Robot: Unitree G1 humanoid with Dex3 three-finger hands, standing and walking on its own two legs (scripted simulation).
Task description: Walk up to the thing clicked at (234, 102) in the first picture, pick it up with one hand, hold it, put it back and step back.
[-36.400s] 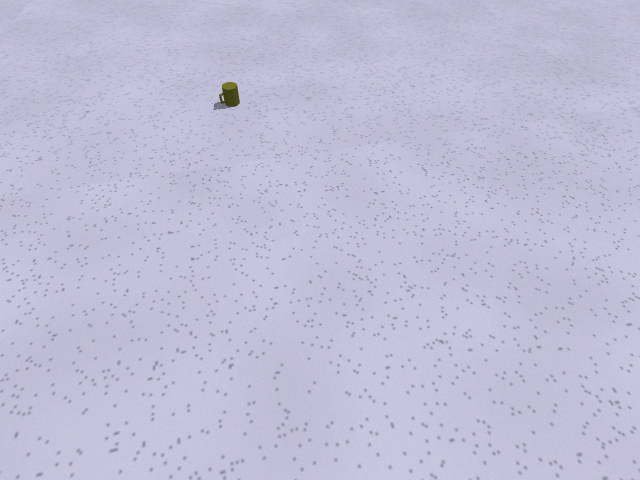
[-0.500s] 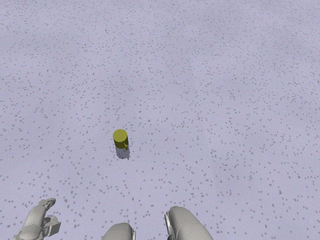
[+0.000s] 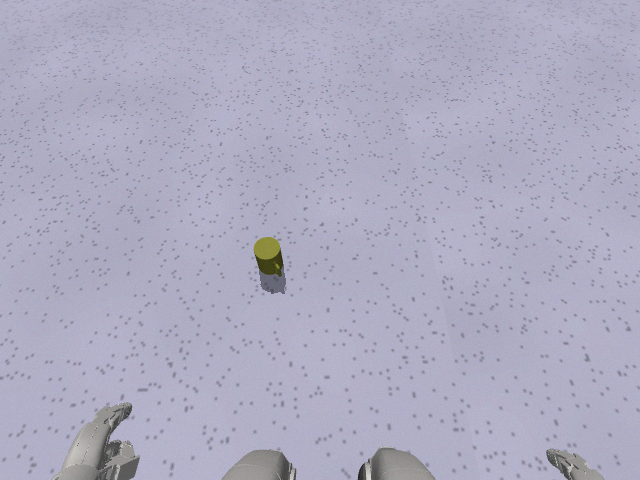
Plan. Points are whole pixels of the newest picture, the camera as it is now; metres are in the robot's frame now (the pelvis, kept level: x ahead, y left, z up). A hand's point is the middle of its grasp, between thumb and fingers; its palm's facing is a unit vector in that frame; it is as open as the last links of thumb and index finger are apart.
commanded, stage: walk up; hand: left
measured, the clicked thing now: (271, 259) +0.78 +0.21 -0.70
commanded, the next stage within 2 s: stand in 1.44 s
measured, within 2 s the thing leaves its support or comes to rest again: neither
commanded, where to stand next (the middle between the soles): +0.40 -0.01 m, yaw +0 degrees
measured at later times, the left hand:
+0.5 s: hand out of the picture -0.08 +0.24 -0.14, palm faces -0.03 -0.92 -0.38, open 7.4 cm
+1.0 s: hand out of the picture -0.03 +0.26 -0.14, palm faces +0.01 -0.93 -0.36, open 7.4 cm
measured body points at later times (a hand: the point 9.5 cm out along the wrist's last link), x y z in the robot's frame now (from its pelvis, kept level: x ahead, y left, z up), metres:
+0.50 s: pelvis -0.12 -0.02 +0.00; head -0.11 -0.03 +0.45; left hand -0.07 +0.29 -0.11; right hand -0.04 -0.35 -0.12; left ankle -0.08 +0.11 -0.70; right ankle -0.14 -0.15 -0.72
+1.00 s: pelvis -0.11 -0.01 +0.01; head -0.11 -0.01 +0.46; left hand -0.03 +0.30 -0.11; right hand -0.04 -0.31 -0.12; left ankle -0.10 +0.11 -0.72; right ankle -0.14 -0.14 -0.72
